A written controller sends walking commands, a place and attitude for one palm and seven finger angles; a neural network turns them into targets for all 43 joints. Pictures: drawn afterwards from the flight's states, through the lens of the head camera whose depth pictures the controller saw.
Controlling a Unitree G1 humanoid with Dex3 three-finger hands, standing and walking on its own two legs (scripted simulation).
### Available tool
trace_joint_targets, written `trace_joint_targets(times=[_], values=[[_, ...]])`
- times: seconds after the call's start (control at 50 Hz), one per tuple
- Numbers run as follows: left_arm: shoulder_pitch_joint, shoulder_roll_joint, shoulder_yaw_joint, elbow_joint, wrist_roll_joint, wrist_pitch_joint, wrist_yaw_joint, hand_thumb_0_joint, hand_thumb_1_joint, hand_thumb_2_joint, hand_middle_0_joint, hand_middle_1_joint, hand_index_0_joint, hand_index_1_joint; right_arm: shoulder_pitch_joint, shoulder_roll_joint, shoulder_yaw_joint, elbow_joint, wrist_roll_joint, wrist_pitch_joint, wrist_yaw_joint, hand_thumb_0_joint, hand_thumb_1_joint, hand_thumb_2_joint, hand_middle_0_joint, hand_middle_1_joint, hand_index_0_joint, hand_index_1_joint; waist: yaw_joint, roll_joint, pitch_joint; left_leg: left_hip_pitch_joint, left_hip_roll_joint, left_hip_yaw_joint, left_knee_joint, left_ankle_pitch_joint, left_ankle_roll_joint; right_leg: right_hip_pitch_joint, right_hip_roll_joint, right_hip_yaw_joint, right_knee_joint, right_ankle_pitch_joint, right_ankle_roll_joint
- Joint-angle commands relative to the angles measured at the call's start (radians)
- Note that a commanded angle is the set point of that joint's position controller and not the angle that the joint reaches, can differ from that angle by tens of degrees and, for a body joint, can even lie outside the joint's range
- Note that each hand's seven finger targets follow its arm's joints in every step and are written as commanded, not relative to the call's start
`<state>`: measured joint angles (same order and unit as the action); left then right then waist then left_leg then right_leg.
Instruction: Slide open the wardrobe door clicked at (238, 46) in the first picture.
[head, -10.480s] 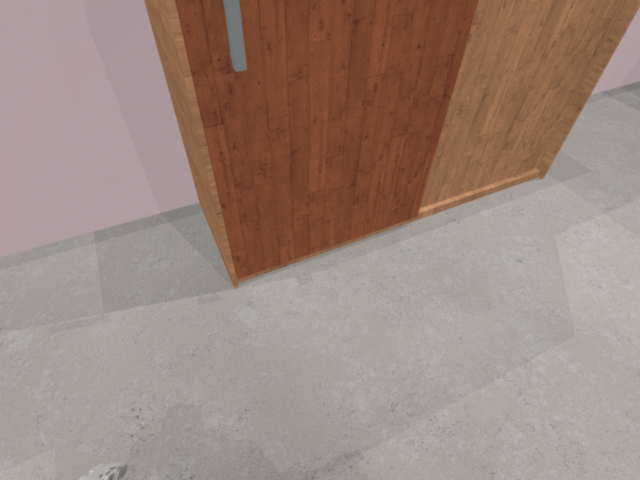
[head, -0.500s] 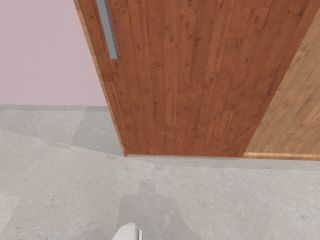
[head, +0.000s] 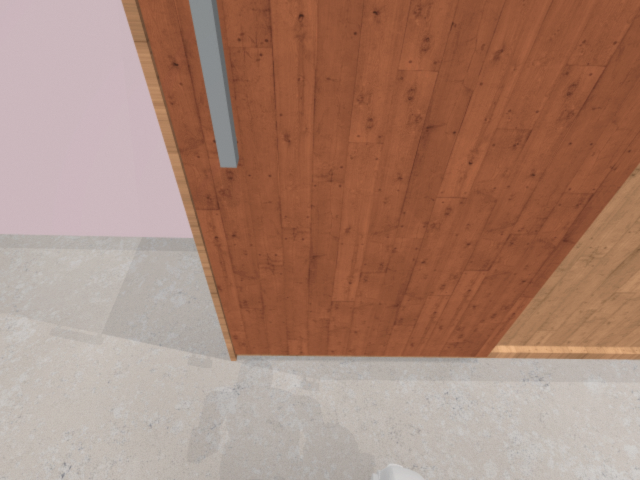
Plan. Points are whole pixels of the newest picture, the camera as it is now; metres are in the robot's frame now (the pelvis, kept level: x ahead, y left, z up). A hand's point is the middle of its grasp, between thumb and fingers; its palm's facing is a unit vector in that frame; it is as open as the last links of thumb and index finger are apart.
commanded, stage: take the last steps up to it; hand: left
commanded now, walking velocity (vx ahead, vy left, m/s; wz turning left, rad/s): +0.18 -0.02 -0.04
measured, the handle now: (220, 84) +0.59 +0.19 +0.21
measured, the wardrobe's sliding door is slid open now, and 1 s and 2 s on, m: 0.00 0.00 0.00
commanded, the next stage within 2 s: come to a stop and stand still in 0.08 s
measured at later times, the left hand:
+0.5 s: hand (221, 463) +0.18 +0.15 -0.16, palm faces +0.02 -0.97 -0.26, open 7.2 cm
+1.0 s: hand out of the picture +0.04 +0.20 -0.18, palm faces +0.02 -0.98 -0.21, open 7.3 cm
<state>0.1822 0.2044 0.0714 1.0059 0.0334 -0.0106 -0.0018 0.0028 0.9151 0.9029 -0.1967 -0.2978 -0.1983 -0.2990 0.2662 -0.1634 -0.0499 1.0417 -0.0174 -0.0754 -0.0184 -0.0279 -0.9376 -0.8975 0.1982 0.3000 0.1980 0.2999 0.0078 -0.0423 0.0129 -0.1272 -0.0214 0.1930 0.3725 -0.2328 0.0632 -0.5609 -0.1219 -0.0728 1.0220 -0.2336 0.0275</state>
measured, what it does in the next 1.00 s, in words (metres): steps on the spot: right foot, then left foot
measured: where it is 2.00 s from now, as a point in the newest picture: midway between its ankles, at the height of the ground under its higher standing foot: outside the picture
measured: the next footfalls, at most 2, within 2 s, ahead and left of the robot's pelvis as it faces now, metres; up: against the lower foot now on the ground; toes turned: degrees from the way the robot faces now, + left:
right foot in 0.22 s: +0.19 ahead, -0.14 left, +0.00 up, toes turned -9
left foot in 0.66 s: +0.12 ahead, +0.12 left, +0.00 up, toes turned +2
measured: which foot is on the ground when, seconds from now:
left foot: down 0.00-0.22, up 0.24-0.64, down 0.66-1.00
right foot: up 0.00-0.20, down 0.22-0.66, up 0.68-0.98, down 1.00-1.00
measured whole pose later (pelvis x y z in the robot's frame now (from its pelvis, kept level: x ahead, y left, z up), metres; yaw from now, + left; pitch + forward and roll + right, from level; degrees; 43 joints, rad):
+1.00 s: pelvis +0.05 +0.02 +0.00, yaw -1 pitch +0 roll +2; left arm 0.29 0.19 0.02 1.09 0.02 0.03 0.02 0.00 0.91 0.90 -0.20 -0.30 -0.20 -0.30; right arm 0.19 -0.14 -0.02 1.03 -0.01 0.00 -0.02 0.00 -0.91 -0.90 0.20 0.30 0.20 0.30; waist 0.02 -0.04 0.03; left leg -0.26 -0.03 0.09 0.44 -0.19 0.04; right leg -0.16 -0.04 -0.01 0.49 -0.31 0.02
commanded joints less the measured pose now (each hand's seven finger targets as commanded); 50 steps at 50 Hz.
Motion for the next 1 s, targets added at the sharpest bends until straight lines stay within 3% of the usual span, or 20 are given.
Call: trace_joint_targets(times=[0.0, 0.1, 0.16, 0.18, 0.2, 0.22, 0.24, 0.32, 0.46, 0.58, 0.6, 0.62, 0.64, 0.66, 0.68, 0.7, 0.76, 0.9, 0.94, 0.98], values=[[0.005, -0.003, -0.007, -0.061, -0.006, 0.005, -0.007, 0.0, 0.9, 0.9, -0.2, -0.3, -0.2, -0.3, 0.093, -0.102, -0.015, -0.013, -0.005, -0.005, -0.004, 0.0, -0.9, -0.9, 0.2, 0.3, 0.2, 0.3, -0.009, 0.111, 0.103, -0.01, 0.312, -0.205, -0.179, 0.326, 0.12, -0.011, -0.022, 0.025, -0.181, 0.035, 0.006], [-0.07, -0.003, -0.017, -0.094, -0.009, -0.006, -0.002, 0.0, 0.9, 0.9, -0.2, -0.3, -0.2, -0.3, 0.15, -0.113, -0.017, 0.015, -0.012, 0.013, -0.004, 0.0, -0.9, -0.9, 0.2, 0.3, 0.2, 0.3, -0.038, 0.112, 0.092, 0.046, 0.307, -0.179, -0.073, 0.45, 0.092, 0.101, 0.036, -0.034, -0.369, -0.006, -0.014], [0.061, 0.018, -0.014, -0.046, -0.007, -0.024, 0.0, 0.0, 0.9, 0.9, -0.2, -0.3, -0.2, -0.3, 0.146, -0.112, -0.009, 0.03, -0.006, 0.021, -0.004, 0.0, -0.9, -0.9, 0.2, 0.3, 0.2, 0.3, 0.025, 0.1, 0.013, 0.026, 0.247, -0.116, 0.112, 0.478, 0.027, 0.344, 0.081, -0.07, -0.541, 0.108, -0.028], [0.152, 0.065, -0.006, -0.014, -0.006, -0.036, 0.008, 0.0, 0.9, 0.9, -0.2, -0.3, -0.2, -0.3, 0.147, -0.089, -0.002, 0.028, 0.003, 0.018, -0.003, 0.0, -0.9, -0.9, 0.2, 0.3, 0.2, 0.3, 0.059, 0.035, -0.051, -0.078, 0.197, -0.086, 0.247, 0.406, -0.014, 0.529, 0.014, 0.013, -0.547, 0.311, -0.049], [0.238, 0.145, 0.01, 0.014, -0.005, -0.049, 0.022, 0.0, 0.9, 0.9, -0.2, -0.3, -0.2, -0.3, 0.165, -0.039, 0.005, 0.014, 0.011, 0.017, 0.0, 0.0, -0.9, -0.9, 0.2, 0.3, 0.2, 0.3, 0.074, -0.136, -0.128, -0.27, 0.092, -0.03, 0.439, 0.069, -0.066, 0.711, -0.205, 0.258, -0.544, 0.696, -0.13], [0.266, 0.176, 0.004, 0.026, -0.022, -0.048, 0.023, 0.0, 0.9, 0.9, -0.2, -0.3, -0.2, -0.3, 0.168, -0.047, 0.006, 0.007, 0.019, 0.032, -0.009, 0.0, -0.9, -0.9, 0.2, 0.3, 0.2, 0.3, 0.063, -0.133, -0.164, -0.25, 0.055, -0.083, 0.58, -0.385, -0.091, 0.671, -0.34, 0.323, -0.6, 0.973, -0.246], [0.179, 0.157, -0.001, 0.015, -0.022, -0.049, 0.03, 0.0, 0.9, 0.9, -0.2, -0.3, -0.2, -0.3, 0.159, -0.049, 0.007, 0.016, 0.023, 0.049, -0.016, 0.0, -0.9, -0.9, 0.2, 0.3, 0.2, 0.3, 0.035, -0.106, -0.14, -0.214, 0.092, -0.167, 0.606, -0.389, -0.092, 0.569, -0.312, 0.285, -0.618, 0.974, -0.271], [0.017, 0.116, -0.005, -0.028, -0.012, -0.013, 0.053, 0.0, 0.9, 0.9, -0.2, -0.3, -0.2, -0.3, 0.127, -0.006, 0.005, 0.036, 0.023, 0.095, -0.017, 0.0, -0.9, -0.9, 0.2, 0.3, 0.2, 0.3, -0.006, -0.002, -0.055, -0.196, 0.088, -0.184, 0.585, -0.31, -0.098, 0.376, -0.243, 0.158, -0.636, 0.776, -0.232], [0.0, 0.136, 0.02, -0.06, -0.004, 0.015, 0.053, 0.0, 0.9, 0.9, -0.2, -0.3, -0.2, -0.3, 0.065, -0.044, -0.022, -0.028, 0.007, 0.128, -0.001, 0.0, -0.9, -0.9, 0.2, 0.3, 0.2, 0.3, 0.006, -0.131, -0.059, -0.252, 0.057, -0.18, 0.601, -0.224, -0.122, 0.34, -0.218, 0.131, -0.661, 0.568, -0.216], [-0.007, 0.148, 0.024, -0.063, -0.002, 0.03, 0.043, 0.0, 0.9, 0.9, -0.2, -0.3, -0.2, -0.3, 0.072, -0.049, -0.017, -0.046, 0.01, 0.102, 0.001, 0.0, -0.9, -0.9, 0.2, 0.3, 0.2, 0.3, -0.018, -0.152, -0.093, -0.076, 0.031, -0.13, 0.226, -0.072, -0.108, 0.292, -0.153, 0.138, -0.619, 0.247, -0.154], [-0.011, 0.138, 0.02, -0.061, -0.007, 0.034, 0.042, 0.0, 0.9, 0.9, -0.2, -0.3, -0.2, -0.3, 0.1, -0.057, -0.015, -0.037, 0.01, 0.095, 0.003, 0.0, -0.9, -0.9, 0.2, 0.3, 0.2, 0.3, -0.034, -0.115, -0.09, 0.009, 0.046, -0.139, 0.106, 0.01, -0.103, 0.234, -0.131, 0.122, -0.58, 0.126, -0.12], [0.005, 0.096, 0.012, -0.072, -0.016, 0.042, 0.039, 0.0, 0.9, 0.9, -0.2, -0.3, -0.2, -0.3, 0.103, -0.107, -0.021, -0.044, 0.005, 0.084, 0.002, 0.0, -0.9, -0.9, 0.2, 0.3, 0.2, 0.3, -0.036, 0.055, -0.081, 0.044, 0.132, -0.246, -0.004, 0.006, -0.081, 0.153, -0.059, 0.082, -0.469, -0.017, -0.075], [0.023, 0.039, 0.001, -0.086, -0.023, 0.049, 0.035, 0.0, 0.9, 0.9, -0.2, -0.3, -0.2, -0.3, 0.058, -0.183, -0.033, -0.076, -0.006, 0.08, 0.0, 0.0, -0.9, -0.9, 0.2, 0.3, 0.2, 0.3, -0.025, 0.335, -0.015, -0.069, 0.334, -0.482, -0.134, 0.078, -0.015, 0.084, 0.062, -0.007, -0.33, -0.231, -0.009], [0.0, 0.054, 0.002, -0.084, -0.019, 0.057, 0.039, 0.0, 0.9, 0.9, -0.2, -0.3, -0.2, -0.3, -0.024, -0.205, -0.031, -0.107, -0.011, 0.089, -0.004, 0.0, -0.9, -0.9, 0.2, 0.3, 0.2, 0.3, -0.019, 0.324, 0.052, -0.255, 0.386, -0.514, -0.193, 0.044, 0.055, 0.154, 0.086, 0.059, -0.199, -0.298, -0.007], [0.007, 0.063, 0.006, -0.07, -0.017, 0.063, 0.035, 0.0, 0.9, 0.9, -0.2, -0.3, -0.2, -0.3, -0.082, -0.184, -0.019, -0.117, -0.014, 0.084, -0.014, 0.0, -0.9, -0.9, 0.2, 0.3, 0.2, 0.3, 0.002, 0.264, 0.076, -0.302, 0.351, -0.461, -0.211, 0.019, 0.071, 0.185, 0.072, 0.107, -0.125, -0.255, -0.009], [0.036, 0.062, 0.008, -0.05, -0.01, 0.068, 0.034, 0.0, 0.9, 0.9, -0.2, -0.3, -0.2, -0.3, -0.113, -0.162, -0.013, -0.114, -0.013, 0.079, -0.021, 0.0, -0.9, -0.9, 0.2, 0.3, 0.2, 0.3, 0.026, 0.298, 0.072, -0.28, 0.308, -0.419, -0.191, 0.065, 0.057, 0.175, 0.078, 0.116, -0.079, -0.231, -0.009], [0.101, 0.063, 0.003, -0.005, -0.01, 0.06, 0.028, 0.0, 0.9, 0.9, -0.2, -0.3, -0.2, -0.3, -0.121, -0.142, -0.002, -0.109, -0.004, 0.078, -0.022, 0.0, -0.9, -0.9, 0.2, 0.3, 0.2, 0.3, 0.035, 0.223, 0.049, -0.178, 0.232, -0.318, -0.146, 0.061, 0.053, 0.148, 0.096, 0.109, -0.024, -0.161, -0.001], [0.083, 0.026, -0.037, 0.006, -0.017, 0.029, 0.029, 0.0, 0.9, 0.9, -0.2, -0.3, -0.2, -0.3, 0.002, -0.14, -0.011, -0.038, 0.002, 0.071, -0.019, 0.0, -0.9, -0.9, 0.2, 0.3, 0.2, 0.3, -0.024, 0.177, -0.04, 0.067, 0.253, -0.357, -0.069, 0.306, 0.094, 0.244, 0.078, 0.049, -0.467, -0.183, 0.011], [0.166, 0.026, -0.042, 0.051, -0.02, 0.015, 0.036, 0.0, 0.9, 0.9, -0.2, -0.3, -0.2, -0.3, 0.002, -0.131, -0.007, -0.024, 0.014, 0.067, -0.017, 0.0, -0.9, -0.9, 0.2, 0.3, 0.2, 0.3, 0.003, 0.123, -0.089, 0.049, 0.207, -0.32, -0.001, 0.309, 0.039, 0.39, 0.071, 0.051, -0.69, 0.024, 0.009], [0.162, 0.068, -0.043, 0.069, -0.018, 0.0, 0.044, 0.0, 0.9, 0.9, -0.2, -0.3, -0.2, -0.3, -0.008, -0.079, 0.001, -0.024, 0.025, 0.064, -0.012, 0.0, -0.9, -0.9, 0.2, 0.3, 0.2, 0.3, -0.019, 0.008, -0.056, -0.04, 0.126, -0.237, 0.045, 0.181, -0.039, 0.425, -0.039, 0.185, -0.713, 0.188, -0.041]])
